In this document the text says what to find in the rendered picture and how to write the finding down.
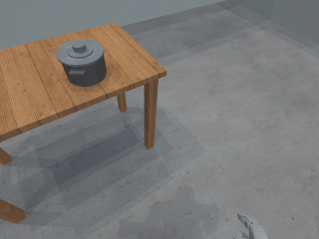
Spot pot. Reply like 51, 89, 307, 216
62, 55, 107, 87

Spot table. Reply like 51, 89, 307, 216
0, 23, 167, 224

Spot knob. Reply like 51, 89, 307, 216
72, 41, 86, 52

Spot robot right hand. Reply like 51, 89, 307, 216
233, 212, 268, 239

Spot lid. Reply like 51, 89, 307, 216
56, 39, 104, 67

